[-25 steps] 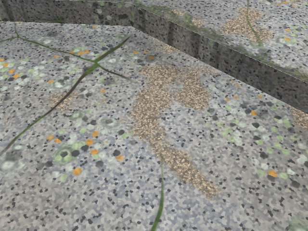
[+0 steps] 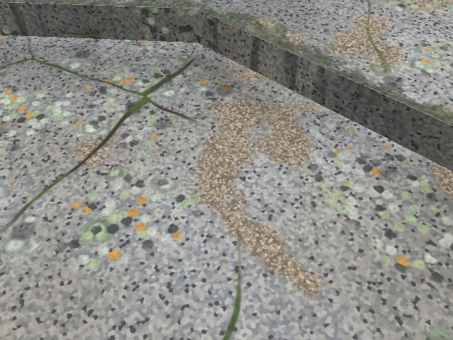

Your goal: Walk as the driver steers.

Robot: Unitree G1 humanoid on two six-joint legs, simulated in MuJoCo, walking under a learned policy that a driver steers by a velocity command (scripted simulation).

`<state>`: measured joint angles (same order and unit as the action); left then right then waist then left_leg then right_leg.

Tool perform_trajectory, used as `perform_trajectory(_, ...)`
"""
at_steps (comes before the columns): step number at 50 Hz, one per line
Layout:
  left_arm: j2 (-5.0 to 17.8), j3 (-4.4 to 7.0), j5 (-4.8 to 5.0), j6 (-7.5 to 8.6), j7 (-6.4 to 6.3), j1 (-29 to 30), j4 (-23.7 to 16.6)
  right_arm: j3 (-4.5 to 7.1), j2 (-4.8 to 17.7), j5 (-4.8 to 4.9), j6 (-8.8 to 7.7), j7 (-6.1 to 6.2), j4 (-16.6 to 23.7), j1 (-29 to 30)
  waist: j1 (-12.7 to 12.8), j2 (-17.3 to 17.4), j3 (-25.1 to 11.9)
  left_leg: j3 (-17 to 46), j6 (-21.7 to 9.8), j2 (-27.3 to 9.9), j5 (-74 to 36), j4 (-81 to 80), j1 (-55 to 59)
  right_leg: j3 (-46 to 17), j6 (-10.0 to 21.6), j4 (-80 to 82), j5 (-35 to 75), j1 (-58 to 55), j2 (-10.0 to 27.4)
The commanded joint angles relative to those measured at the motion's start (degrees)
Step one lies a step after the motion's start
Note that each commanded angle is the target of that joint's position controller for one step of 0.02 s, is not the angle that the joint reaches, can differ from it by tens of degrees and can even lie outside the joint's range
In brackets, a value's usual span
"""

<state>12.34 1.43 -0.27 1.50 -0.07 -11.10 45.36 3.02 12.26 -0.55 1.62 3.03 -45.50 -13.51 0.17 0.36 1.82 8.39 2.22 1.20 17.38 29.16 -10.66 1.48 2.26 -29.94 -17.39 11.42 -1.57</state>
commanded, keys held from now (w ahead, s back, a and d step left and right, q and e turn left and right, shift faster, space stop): shift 0.32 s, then w+shift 0.26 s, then w+e+shift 0.42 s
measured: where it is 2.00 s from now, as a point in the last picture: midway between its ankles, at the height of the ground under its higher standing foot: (356, 212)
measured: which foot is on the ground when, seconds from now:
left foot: down 0.00-0.34, up 0.36-0.66, down 0.68-1.00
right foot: down 0.00-0.68, up 0.70-1.00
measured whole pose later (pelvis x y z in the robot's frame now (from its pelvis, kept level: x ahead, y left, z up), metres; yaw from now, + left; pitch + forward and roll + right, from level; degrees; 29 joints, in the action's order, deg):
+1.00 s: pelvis +0.24 +0.07 +0.00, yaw -15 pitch +1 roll +1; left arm 15.1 3.8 -1.3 -0.8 4.8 -6.9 46.4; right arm 2.3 11.6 -2.2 -6.8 0.2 -55.9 -26.8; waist -2.2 -2.5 -1.2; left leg -16.4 0.1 0.4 19.8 12.5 6.0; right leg 2.3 5.4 -66.0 -0.7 46.7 4.7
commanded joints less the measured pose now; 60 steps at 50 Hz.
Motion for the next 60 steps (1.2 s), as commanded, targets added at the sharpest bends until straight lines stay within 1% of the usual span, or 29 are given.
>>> perform_trajectory(1, 6.11, 1.4, 0.06, 0.78, -0.22, 0.74, -2.16, 1.48, 5.85, 0.04, -0.6, 0.4, 1.69, -0.92, -0.07, -0.56, -1.87, 1.27, -0.45, -2.11, -13.78, -3.03, 0.15, -5.87, 1.27, 6.61, 11.07, -0.46, 5.21)
perform_trajectory(16, 6.92, 1.11, 0.3, 0.26, -0.66, -0.61, 5.3, 1.44, 6.04, 0.38, -1.01, 0.91, -6.75, -2.31, 0.4, -0.76, -0.58, 0.17, 0.22, -2.22, -12.77, -5.26, -0.02, -6.61, 1.94, 9.39, 10.8, -2.03, 5.2)
perform_trajectory(17, 7.61, 1.39, 0.51, 0.04, -0.92, -2.77, 6.52, 1.32, 5.29, 0.64, -0.96, 0.96, -7.9, -3.75, 0.83, -2.22, -3.16, -2.74, -0.12, 0.02, -3.09, -2.92, -0.3, -7.15, 2.91, 11.14, -3.46, -3.79, 4.84)
perform_trajectory(18, 11.08, 2.56, 1.46, -0.26, -1.19, -5.61, 7.39, 1.52, 5.71, 1.3, -1.19, 0.81, -7.49, -2.62, 2.46, -6.15, -1.76, -6.51, -0.6, 2.54, 8.46, 4.2, -6.81, -13.13, 5.88, 14.89, -22.35, -5.35, 8.04)
perform_trajectory(19, 13.96, 3.45, 2.03, -0.23, -1.49, -8.55, 8.12, 1.54, 6.51, 1.8, -2.08, 0.38, -5.18, 1.63, 4.07, -10.34, 1.91, -8.3, -1.15, 1.21, 12.19, 12.12, -15.77, -25.1, 10.31, 21.8, -36.61, -5.3, 16.68)
perform_trajectory(20, 15.16, 3.86, 1.51, 0.62, -1.81, -9.32, 7.94, 1.57, 7.52, 2.6, -3.36, -0.16, -2.22, 7.41, 5.44, -11.42, 7.32, -5.47, -2.07, -3.23, 13.14, 22.19, -24.42, -35.94, 14.39, 27.47, -38.59, -3.25, 24.06)
perform_trajectory(21, 13.79, 3.43, 0.86, 1.87, -1.85, -7.27, 7.18, 1.76, 7.61, 2.86, -4.58, -0.71, -1.55, 8.5, 3.96, -8.22, 9.47, -3.54, -2.88, -5.9, 10.43, 27.81, -29.98, -37.55, 15.0, 28.03, -33.04, -4.22, 25.45)
perform_trajectory(23, 10.69, 2.76, 1.21, 3.45, -1.53, -5.04, 5.98, 1.78, 6.44, 2.07, -6.7, -1.94, -3.31, 4.6, 1.62, -4.44, 5.18, -3.44, -4.15, -8.55, 3.67, 28.94, -32.64, -29.79, 11.86, 26.0, -22.01, -9.11, 21.87)
perform_trajectory(27, 11.76, 3.1, 1.9, 3.29, -1.32, -6.24, 5.33, 1.2, 3.98, 1.89, -8.05, -2.76, -3.71, 6.42, 2.07, -6.28, 0.9, -9.3, -1.64, -6.32, -3.81, 13.62, -20.69, -14.07, 8.6, 25.34, -9.46, -4.73, 13.85)
perform_trajectory(28, 12.03, 3.51, -1.49, 2.81, -0.18, -8.06, 7.35, 0.72, 3.17, -2.82, -5.59, -5.35, -2.62, 7.95, 1.92, -6.47, 0.38, -13.07, -1.61, -3.27, -1.03, 9.06, -15.59, -10.48, 8.78, 25.22, -12.12, -1.22, 11.51)
perform_trajectory(29, 12.39, 3.78, -1.77, 2.6, 0.37, -8.18, 7.23, 0.92, 3.1, -2.63, -4.4, -6.22, -2.07, 8.6, 2.04, -8.35, 1.41, -14.33, -1.64, -2.53, -0.7, 6.29, -11.99, -9.63, 9.0, 24.99, -13.07, 1.72, 11.61)
perform_trajectory(31, 12.48, 4.08, -0.63, 2.34, 0.77, -7.04, 6.85, 1.18, 4.43, -1.24, -3.83, -6.19, -1.44, 7.12, 0.6, -7.98, 3.32, -14.35, -1.98, -2.47, -4.51, 2.44, -4.19, -12.19, 9.5, 23.63, -16.12, 8.78, 13.43)
perform_trajectory(33, 12.23, 4.2, -0.34, 2.16, 0.74, -2.12, 5.12, 2.03, 6.9, -0.9, -4.87, -4.82, -4.24, -3.88, -5.85, -3.23, 2.15, -13.52, -2.5, -2.42, -4.87, -1.67, 11.3, -12.03, 8.2, 14.71, -15.77, 18.87, 11.44)
perform_trajectory(34, 8.94, 3.27, -1.14, 2.45, 0.88, 0.81, 3.81, 3.23, 10.45, -1.23, -6.06, -3.61, -7.59, -15.91, -11.97, 5.11, -2.39, -7.71, -2.79, -6.32, 2.27, -4.87, 24.26, -8.09, 6.56, -2.82, -12.03, 26.51, 5.57)
perform_trajectory(35, 0.96, 1.18, -1.17, 3.16, 0.76, 4.13, -0.31, 4.11, 17.7, -3.09, -6.99, -2.66, -7.73, -22.98, -13.92, 20.65, -6.16, 15.21, -3.54, -22.97, 28.18, -16.16, 26.49, -2.97, 4.62, -27.79, -14.83, 35.21, -1.14)
perform_trajectory(36, 2.35, 1.53, 0.07, 2.93, 0.95, -0.63, -0.64, 3.54, 17.1, -3.37, -6.67, -2.32, -5.85, -14.81, -7.2, 16.04, -5.11, 32.58, -7.07, -28.06, 40.57, -23.63, 18.91, -7.5, 5.76, -38.65, -8.31, 40.16, -0.99)
perform_trajectory(37, 5.31, 2.13, -0.27, 2.48, 1.43, -0.43, -0.44, 2.76, 13.79, -2.26, -6.57, -2.54, -3.62, -6.96, -3.7, 8.59, -1.03, 26.18, -6.81, -26.82, 35.47, -22.19, 14.2, -8.33, 5.76, -42.17, -1.65, 41.26, 3.45)
perform_trajectory(38, 6.73, 2.59, -0.76, 2.28, 2.25, -1.81, 0.46, 1.93, 10.79, -1.43, -7.05, -3.01, -2.67, -3.24, -2.02, 5.08, -0.92, 16.46, -5.44, -22.96, 26.84, -20.94, 11.04, -8.24, 4.85, -41.08, 2.96, 38.48, 5.47)
perform_trajectory(39, 6.66, 2.84, -1.15, 1.82, 2.89, -3.87, 1.48, 1.43, 9.31, -1.2, -7.38, -3.09, -2.43, -1.9, -0.56, 5.54, -1.62, 9.39, -4.46, -20.42, 20.41, -21.47, 9.23, -7.19, 3.76, -40.71, 5.12, 35.58, 6.86)
perform_trajectory(41, 5.76, 2.9, -1.72, 0.37, 4.07, -2.8, 1.1, 0.69, 7.05, -1.1, -8.03, -2.63, -3.79, -3.98, -0.46, 6.29, -0.15, -0.44, -3.46, -17.87, 10.9, -22.44, 7.64, -4.9, 2.36, -43.86, 9.22, 35.78, 7.95)
perform_trajectory(44, 4.27, 2.67, -0.84, -1.09, 4.55, 1.79, -0.48, 0.6, 6.06, -1.32, -8.72, -3.03, -5.93, -8.66, -1.19, 3.89, 2.59, -8.99, -2.49, -16.72, 1.84, -23.07, 8.49, -3.9, 2.09, -44.81, 14.07, 39.91, 7.9)
perform_trajectory(48, 4.28, 2.41, -0.86, -1.8, 5.01, 9.61, -3.23, 0.18, 4.84, -1.64, -9.31, -2.83, -7.52, -12.13, -1.85, 3.5, 6.78, -17.6, -2.76, -15.41, -7.31, -25.21, 9.81, 0.25, 3.04, -37.45, 18.12, 41.87, 6.94)
perform_trajectory(52, 3.59, 1.39, -1.22, -1.42, 5.67, 16.25, -6.37, 0.06, 5.56, -1.52, -8.91, -1.63, -9.31, -14.56, -2.0, 2.43, 9.8, -24.55, -2.69, -14.9, -24.92, -25.3, 16.0, 6.65, 5.57, -23.53, 15.94, 39.56, 6.23)
perform_trajectory(54, 3.61, 0.99, -0.62, -1.26, 5.19, 15.69, -7.03, 0.18, 7.75, -1.44, -8.31, -1.03, -9.19, -13.3, 0.06, 3.59, 7.45, -28.33, -1.92, -14.67, -54.58, -20.1, 16.88, 11.54, 8.37, -16.56, 13.74, 28.94, 2.17)
perform_trajectory(56, 5.87, 1.58, -0.26, -1.34, 4.33, 8.92, -5.69, 1.11, 11.72, -1.44, -6.85, -0.01, -8.77, -13.36, 4.37, 6.63, 1.79, -28.53, -2.04, -16.62, -80.47, -8.52, 21.17, 13.78, 10.45, -14.9, 9.39, 19.5, -2.26)
perform_trajectory(57, 7.93, 2.47, -0.12, -1.35, 3.8, 0.08, -3.72, 1.83, 13.84, -1.75, -5.85, 0.12, -7.87, -11.34, 8.82, 8.35, -2.45, -27.8, -3.1, -17.9, -86.22, 2.25, 20.64, 13.14, 11.69, -15.18, 5.27, 11.31, -3.66)
perform_trajectory(58, 10.77, 3.96, 0.01, -1.15, 3.04, -10.37, -1.0, 2.45, 15.39, -1.84, -5.1, -0.38, -6.51, -8.8, 13.24, 8.89, -7.13, -25.9, -5.15, -18.93, -83.77, 15.94, 16.76, 10.77, 13.36, -13.52, 0.29, 0.3, -4.63)
perform_trajectory(59, 13.44, 5.84, -0.18, -0.72, 2.0, -19.68, 2.33, 2.68, 15.17, -1.87, -4.78, -1.22, -5.73, -7.14, 16.82, 6.0, -10.76, -24.64, -5.41, -16.94, -67.24, 34.12, 6.03, 5.46, 14.8, -7.09, -1.66, -15.23, -5.01)
perform_trajectory(60, 16.2, 6.97, 0.49, -1.16, 1.07, -14.03, 2.81, 1.07, 7.69, -1.96, -5.5, -2.54, -3.13, -3.91, 11.12, -8.29, -5.09, -22.35, -4.09, -5.51, -4.92, 53.96, -15.0, -11.14, 17.01, -3.57, -6.54, -20.68, 3.82)
Keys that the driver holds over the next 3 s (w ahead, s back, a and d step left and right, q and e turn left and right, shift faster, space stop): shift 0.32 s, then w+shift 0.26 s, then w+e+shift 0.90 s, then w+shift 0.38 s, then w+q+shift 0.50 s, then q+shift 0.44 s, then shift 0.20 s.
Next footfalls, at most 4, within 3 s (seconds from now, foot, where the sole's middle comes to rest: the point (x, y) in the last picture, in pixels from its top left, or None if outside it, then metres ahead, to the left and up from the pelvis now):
0.68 left None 0.16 0.18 -0.77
1.18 right None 0.51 -0.07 -0.77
1.62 left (303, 214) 0.96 -0.23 -0.77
2.06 right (419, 198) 1.03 -0.66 -0.77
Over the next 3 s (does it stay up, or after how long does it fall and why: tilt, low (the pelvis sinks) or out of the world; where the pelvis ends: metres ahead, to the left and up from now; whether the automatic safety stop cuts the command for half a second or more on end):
stays up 1.51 -0.88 0.17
